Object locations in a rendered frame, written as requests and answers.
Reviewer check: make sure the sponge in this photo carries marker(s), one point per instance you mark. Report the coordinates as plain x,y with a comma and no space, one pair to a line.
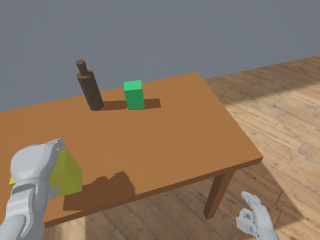
67,175

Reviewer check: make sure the robot right forearm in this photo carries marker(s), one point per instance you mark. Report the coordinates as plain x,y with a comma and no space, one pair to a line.
266,234

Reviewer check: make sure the table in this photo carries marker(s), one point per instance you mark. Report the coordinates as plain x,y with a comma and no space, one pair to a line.
183,135

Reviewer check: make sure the left robot hand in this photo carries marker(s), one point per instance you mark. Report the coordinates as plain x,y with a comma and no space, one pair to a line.
37,162

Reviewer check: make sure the right robot hand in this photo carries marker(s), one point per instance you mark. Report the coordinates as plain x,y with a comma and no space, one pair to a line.
250,221

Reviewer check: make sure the robot left forearm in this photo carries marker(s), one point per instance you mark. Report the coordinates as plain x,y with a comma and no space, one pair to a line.
25,210

